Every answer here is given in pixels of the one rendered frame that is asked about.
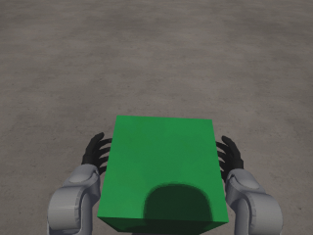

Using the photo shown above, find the right robot hand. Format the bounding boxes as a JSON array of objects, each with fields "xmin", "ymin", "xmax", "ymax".
[{"xmin": 215, "ymin": 135, "xmax": 244, "ymax": 184}]

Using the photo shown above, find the right robot forearm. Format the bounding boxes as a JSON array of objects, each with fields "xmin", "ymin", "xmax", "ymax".
[{"xmin": 225, "ymin": 168, "xmax": 284, "ymax": 235}]

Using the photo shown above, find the carton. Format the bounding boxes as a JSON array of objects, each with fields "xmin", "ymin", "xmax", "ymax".
[{"xmin": 97, "ymin": 115, "xmax": 229, "ymax": 235}]

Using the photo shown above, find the left robot forearm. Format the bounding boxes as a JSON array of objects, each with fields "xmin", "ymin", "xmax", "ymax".
[{"xmin": 46, "ymin": 164, "xmax": 101, "ymax": 235}]

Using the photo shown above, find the left robot hand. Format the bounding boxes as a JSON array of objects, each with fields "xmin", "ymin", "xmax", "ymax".
[{"xmin": 81, "ymin": 132, "xmax": 112, "ymax": 175}]

